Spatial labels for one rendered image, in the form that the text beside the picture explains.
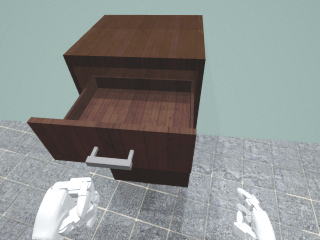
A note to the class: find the drawer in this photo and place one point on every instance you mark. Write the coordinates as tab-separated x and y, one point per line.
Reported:
152	116

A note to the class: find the cabinet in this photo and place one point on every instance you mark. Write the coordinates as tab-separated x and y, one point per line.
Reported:
142	46

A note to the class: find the handle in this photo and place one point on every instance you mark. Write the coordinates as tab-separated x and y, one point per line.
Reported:
111	163

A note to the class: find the robot left hand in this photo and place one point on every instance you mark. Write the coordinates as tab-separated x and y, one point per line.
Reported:
77	198

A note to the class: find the robot right hand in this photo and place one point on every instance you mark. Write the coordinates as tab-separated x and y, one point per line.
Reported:
257	225

